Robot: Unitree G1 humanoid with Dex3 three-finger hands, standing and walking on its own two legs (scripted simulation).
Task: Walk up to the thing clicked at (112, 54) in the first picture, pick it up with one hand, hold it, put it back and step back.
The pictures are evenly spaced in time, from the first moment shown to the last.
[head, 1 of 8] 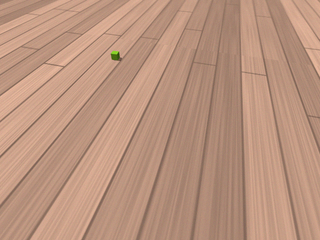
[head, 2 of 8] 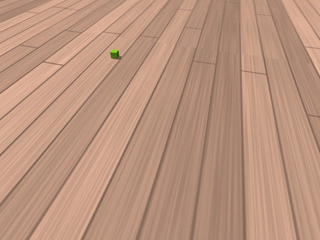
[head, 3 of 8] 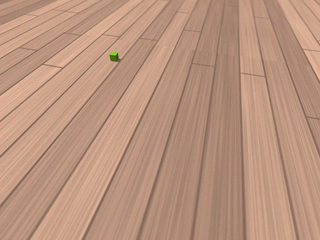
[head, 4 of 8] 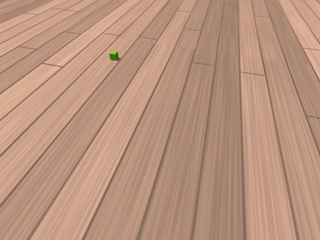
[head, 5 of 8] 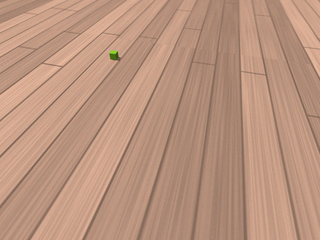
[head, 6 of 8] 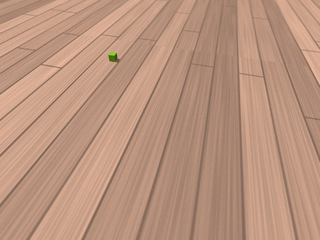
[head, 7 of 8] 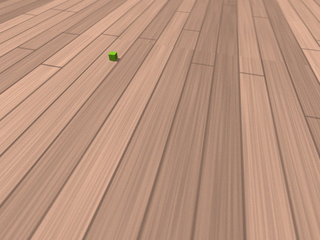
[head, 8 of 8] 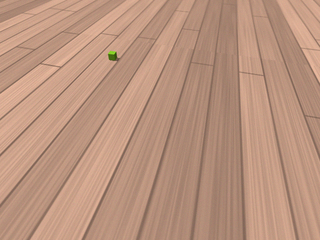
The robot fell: no
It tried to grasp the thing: no
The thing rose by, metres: 0.00
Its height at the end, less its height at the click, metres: +0.00
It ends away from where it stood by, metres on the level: 0.00
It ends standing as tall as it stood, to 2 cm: yes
